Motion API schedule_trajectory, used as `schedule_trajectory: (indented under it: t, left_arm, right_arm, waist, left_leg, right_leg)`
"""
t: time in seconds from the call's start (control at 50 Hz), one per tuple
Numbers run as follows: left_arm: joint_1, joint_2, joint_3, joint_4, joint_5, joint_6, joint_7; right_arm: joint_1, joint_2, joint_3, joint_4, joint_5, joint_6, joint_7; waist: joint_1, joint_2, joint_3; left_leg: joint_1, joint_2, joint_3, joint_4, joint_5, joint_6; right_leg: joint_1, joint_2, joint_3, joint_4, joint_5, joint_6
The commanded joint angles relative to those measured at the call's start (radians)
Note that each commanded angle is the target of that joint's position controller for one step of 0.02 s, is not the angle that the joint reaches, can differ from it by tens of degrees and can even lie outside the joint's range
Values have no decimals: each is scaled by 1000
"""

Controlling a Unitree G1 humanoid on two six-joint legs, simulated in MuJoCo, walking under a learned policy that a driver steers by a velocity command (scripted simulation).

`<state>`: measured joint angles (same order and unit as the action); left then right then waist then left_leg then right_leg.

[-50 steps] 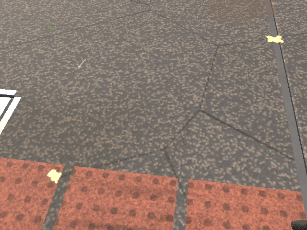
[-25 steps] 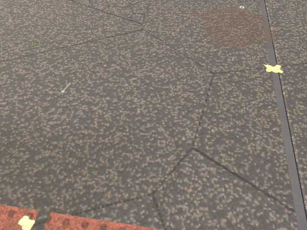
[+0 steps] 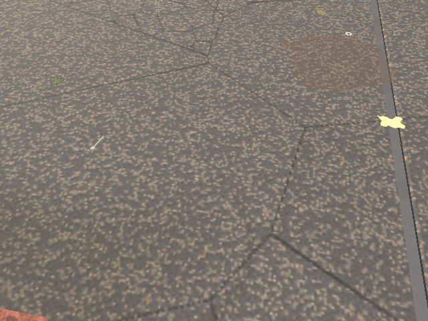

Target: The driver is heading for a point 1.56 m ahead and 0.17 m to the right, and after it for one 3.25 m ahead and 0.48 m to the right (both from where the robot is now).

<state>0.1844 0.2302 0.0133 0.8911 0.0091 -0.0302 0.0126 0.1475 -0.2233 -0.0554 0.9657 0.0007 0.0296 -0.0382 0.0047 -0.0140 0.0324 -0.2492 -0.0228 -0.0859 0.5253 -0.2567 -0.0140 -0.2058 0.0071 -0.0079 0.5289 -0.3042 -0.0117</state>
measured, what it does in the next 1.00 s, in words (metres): walks ahead: left foot, then right foot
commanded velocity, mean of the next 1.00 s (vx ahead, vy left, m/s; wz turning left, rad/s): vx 0.51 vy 0.00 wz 0.00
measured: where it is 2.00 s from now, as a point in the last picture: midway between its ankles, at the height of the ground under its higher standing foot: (205, 209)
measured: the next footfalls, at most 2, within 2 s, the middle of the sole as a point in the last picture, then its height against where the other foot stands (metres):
left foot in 0.42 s outside the picture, level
right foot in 0.88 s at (234, 302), level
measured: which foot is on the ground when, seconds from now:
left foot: down 0.00-0.16, up 0.18-0.40, down 0.42-0.86, up 0.88-1.00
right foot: down 0.00-0.42, up 0.44-0.86, down 0.88-1.00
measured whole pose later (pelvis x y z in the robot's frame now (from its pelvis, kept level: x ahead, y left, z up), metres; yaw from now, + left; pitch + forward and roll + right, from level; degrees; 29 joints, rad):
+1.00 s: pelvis +0.42 +0.03 -0.01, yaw +0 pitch +1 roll +0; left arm 0.07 0.24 0.04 0.89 0.01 -0.09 -0.04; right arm 0.30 -0.23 -0.04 1.00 0.02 -0.07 -0.02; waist -0.01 0.00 0.08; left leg -0.32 -0.01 -0.08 1.26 -0.50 -0.02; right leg -0.43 0.06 -0.07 0.48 -0.07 -0.08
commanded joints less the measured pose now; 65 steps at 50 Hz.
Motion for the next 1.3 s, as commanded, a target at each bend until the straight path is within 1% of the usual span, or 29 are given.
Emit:
schedule_trajectory:
  t: [0.02,0.1,0.14,0.18,0.22,0.28,0.32,0.34,0.4,0.42,0.44,0.46,0.48,0.5,0.54,0.66,0.74,0.76,0.82,0.86,0.88,0.9,0.92,0.94,0.98,1.08,1.16,1.22,1.3]
  left_arm:
    - [3,108,25,-27,-1,-9,2]
    - [7,108,26,-1,-1,-6,4]
    - [61,145,42,30,-16,4,6]
    - [146,230,69,47,-36,-9,13]
    - [144,231,78,45,-23,-43,22]
    - [93,181,73,16,-38,-63,9]
    - [80,199,81,9,-44,-59,3]
    - [110,202,87,38,29,-42,-13]
    - [49,197,94,26,19,-31,-25]
    - [-2,151,79,9,30,-37,-27]
    - [-83,7,42,-70,34,-50,-24]
    - [-80,34,47,-107,15,-52,-31]
    - [-109,86,55,-116,12,-52,-39]
    - [-70,118,62,-93,21,-54,-52]
    - [-5,113,64,-64,45,-38,-70]
    - [-225,83,48,-154,26,-1,-81]
    - [-305,26,20,-185,20,-16,-76]
    - [-361,36,29,-204,-59,-57,-64]
    - [-257,111,55,-180,-45,-93,-69]
    - [33,171,86,-81,-31,-82,-55]
    - [187,230,93,-40,2,-71,-41]
    - [191,263,82,-27,30,-71,-46]
    - [183,217,81,-22,13,-66,-57]
    - [54,173,73,-44,-9,-64,-55]
    - [-98,95,44,-57,-9,-73,-48]
    - [-104,93,30,8,31,-83,-42]
    - [-93,147,42,25,15,-51,-19]
    - [-31,241,77,31,-27,-26,-3]
    - [6,210,77,18,-44,-30,16]
  right_arm:
    - [-5,-107,-21,-12,1,-7,-7]
    - [-14,-108,-20,22,1,-7,-10]
    - [34,-111,-26,58,18,-8,-5]
    - [-99,-98,-21,-10,37,-48,11]
    - [-187,-114,-26,-49,42,-95,28]
    - [-130,-92,-26,-28,39,-129,45]
    - [-110,-66,-21,-11,31,-137,48]
    - [-83,-62,-18,-32,-54,-105,83]
    - [170,-85,-33,26,-37,-83,77]
    - [379,-146,-54,80,-43,-100,61]
    - [511,-270,-67,90,-66,-119,48]
    - [382,-250,-54,71,-63,-113,41]
    - [246,-228,-49,29,-47,-114,41]
    - [184,-176,-37,7,-34,-123,47]
    - [162,-122,-16,2,-27,-136,43]
    - [305,-104,-7,47,-15,-158,42]
    - [331,-96,2,68,-11,-159,35]
    - [364,-131,-8,72,37,-140,14]
    - [347,-195,-27,62,5,-107,-6]
    - [296,-178,-26,47,-6,-87,4]
    - [305,-114,-9,20,-20,-85,9]
    - [506,39,31,48,-22,-100,25]
    - [555,-35,15,89,20,-115,35]
    - [405,-86,2,50,41,-118,34]
    - [218,-117,-11,8,24,-103,7]
    - [224,-37,-4,-17,-1,-62,-14]
    - [121,-80,-7,-36,2,-35,-14]
    - [-5,-139,-22,-84,13,-41,1]
    - [-25,-112,-24,-68,23,-94,24]
  waist:
    - [-1,12,-58]
    - [-1,9,-48]
    - [8,-43,-47]
    - [56,-171,87]
    - [67,-139,157]
    - [27,-96,71]
    - [11,-119,34]
    - [0,-104,16]
    - [-118,-49,17]
    - [-231,97,-45]
    - [-264,380,-104]
    - [-170,281,-57]
    - [-101,145,36]
    - [-62,65,12]
    - [-11,90,-4]
    - [-42,61,112]
    - [-44,71,148]
    - [-59,44,133]
    - [15,111,-9]
    - [156,141,-172]
    - [175,20,-308]
    - [49,-278,-494]
    - [71,-188,-586]
    - [56,-94,-390]
    - [12,58,-152]
    - [-68,-46,-125]
    - [-38,-64,-163]
    - [9,-124,-75]
    - [-11,-64,-28]
  left_leg:
    - [100,44,-39,-48,260,45]
    - [100,44,-35,-59,249,42]
    - [31,-23,42,-3,-230,54]
    - [-255,-13,99,168,-269,58]
    - [-435,91,30,358,-175,71]
    - [-420,137,46,284,-112,79]
    - [-197,86,124,136,-58,55]
    - [-78,17,205,74,-95,42]
    - [325,-22,265,-23,-13,38]
    - [521,75,109,-97,-146,64]
    - [569,361,-393,-299,-582,131]
    - [447,441,-728,-447,-780,223]
    - [365,445,-612,-414,-701,222]
    - [298,372,-460,-389,-547,195]
    - [203,279,-287,-438,-401,170]
    - [198,217,-79,-530,-79,207]
    - [172,186,82,-513,466,178]
    - [269,233,72,-425,566,175]
    - [426,247,80,-244,937,128]
    - [335,181,118,107,1003,66]
    - [53,112,112,417,581,33]
    - [-204,-83,-12,806,-421,-9]
    - [-245,-84,-154,955,-412,-7]
    - [-316,-11,-80,931,-339,-5]
    - [-272,78,-10,811,-204,-13]
    - [-66,122,10,437,-119,-17]
    - [14,107,32,212,72,-23]
    - [-132,98,65,207,-13,9]
    - [-152,109,80,60,-61,66]
  right_leg:
    - [-43,-59,56,-107,216,-25]
    - [-36,-55,52,-119,203,-25]
    - [-23,-57,93,-177,-309,-69]
    - [37,-288,439,-388,-684,-198]
    - [85,-420,592,-469,-510,-261]
    - [154,-332,390,-428,-283,-183]
    - [39,-235,229,-411,-184,-149]
    - [-18,-184,167,-404,-227,-164]
    - [-295,-148,95,-202,-250,-161]
    - [-426,-73,14,138,-131,-136]
    - [-631,40,0,563,-271,-103]
    - [-769,50,139,716,-170,-122]
    - [-818,-51,138,752,-36,-124]
    - [-727,-97,115,698,58,-105]
    - [-594,-134,68,626,104,-54]
    - [-653,-117,-24,402,266,5]
    - [-405,-60,-107,110,361,-32]
    - [-451,-54,-42,60,352,-41]
    - [-294,26,-63,-39,398,-74]
    - [85,39,-65,-66,521,-114]
    - [437,-161,141,57,812,-161]
    - [706,-411,523,67,1158,-331]
    - [678,-425,653,-52,948,-412]
    - [486,-378,500,-114,757,-374]
    - [113,-288,299,-201,746,-291]
    - [-150,-210,101,-265,872,-269]
    - [-147,-195,90,-299,502,-233]
    - [-117,-265,278,-431,-244,-227]
    - [-29,-296,319,-433,-303,-206]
